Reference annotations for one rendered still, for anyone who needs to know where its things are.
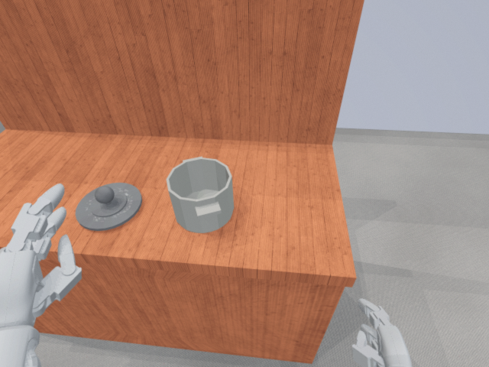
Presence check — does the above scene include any pot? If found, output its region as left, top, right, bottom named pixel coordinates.
left=166, top=157, right=234, bottom=233

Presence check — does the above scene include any knob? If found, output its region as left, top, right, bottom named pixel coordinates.
left=95, top=186, right=115, bottom=203

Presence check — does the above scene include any right robot hand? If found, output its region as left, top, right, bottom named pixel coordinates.
left=352, top=298, right=412, bottom=367

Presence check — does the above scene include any left robot hand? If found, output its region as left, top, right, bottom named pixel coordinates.
left=0, top=183, right=82, bottom=328

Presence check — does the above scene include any lid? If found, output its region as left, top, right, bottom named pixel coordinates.
left=76, top=183, right=142, bottom=231

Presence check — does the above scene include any table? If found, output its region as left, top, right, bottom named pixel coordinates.
left=0, top=0, right=364, bottom=364

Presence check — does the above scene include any robot left forearm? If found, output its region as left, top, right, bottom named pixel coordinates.
left=0, top=325, right=41, bottom=367

